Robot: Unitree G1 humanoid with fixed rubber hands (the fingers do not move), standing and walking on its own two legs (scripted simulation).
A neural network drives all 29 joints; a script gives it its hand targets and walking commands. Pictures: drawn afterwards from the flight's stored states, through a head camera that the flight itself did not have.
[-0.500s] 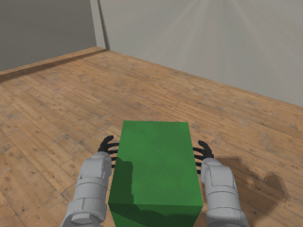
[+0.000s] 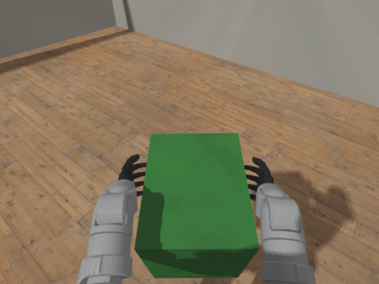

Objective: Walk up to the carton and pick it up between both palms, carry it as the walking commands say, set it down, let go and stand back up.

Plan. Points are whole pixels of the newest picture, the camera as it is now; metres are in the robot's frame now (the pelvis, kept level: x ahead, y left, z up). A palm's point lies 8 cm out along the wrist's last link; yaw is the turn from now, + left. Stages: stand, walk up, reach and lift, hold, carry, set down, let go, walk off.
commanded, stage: carry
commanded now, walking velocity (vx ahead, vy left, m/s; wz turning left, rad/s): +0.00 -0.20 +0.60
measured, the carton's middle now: (195, 207) +0.32 -0.01 -0.01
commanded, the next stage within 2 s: none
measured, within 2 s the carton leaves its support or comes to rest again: neither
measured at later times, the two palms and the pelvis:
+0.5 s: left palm (90, 211) +0.25 +0.19 +0.09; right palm (241, 179) +0.31 -0.10 +0.11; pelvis +0.00 -0.02 +0.01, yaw +14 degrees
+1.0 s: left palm (133, 243) +0.19 +0.10 +0.09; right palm (268, 179) +0.32 -0.16 +0.10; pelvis +0.02 -0.15 +0.00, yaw +29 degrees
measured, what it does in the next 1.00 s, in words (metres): steps to the right, turning left: right foot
